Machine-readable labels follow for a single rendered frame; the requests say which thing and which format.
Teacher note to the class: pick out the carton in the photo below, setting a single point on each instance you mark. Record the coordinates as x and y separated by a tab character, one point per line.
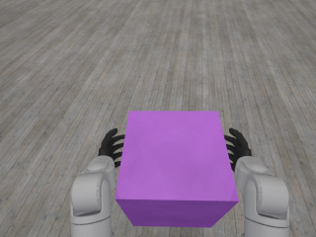
175	170

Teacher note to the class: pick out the right robot hand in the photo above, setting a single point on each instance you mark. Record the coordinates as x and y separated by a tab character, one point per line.
240	148

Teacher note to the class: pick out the robot left forearm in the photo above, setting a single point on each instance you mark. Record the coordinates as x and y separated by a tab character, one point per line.
91	201

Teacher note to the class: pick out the robot right forearm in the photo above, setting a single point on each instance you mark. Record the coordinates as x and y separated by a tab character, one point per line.
266	199

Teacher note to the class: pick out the left robot hand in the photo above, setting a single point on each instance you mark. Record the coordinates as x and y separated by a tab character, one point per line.
108	148

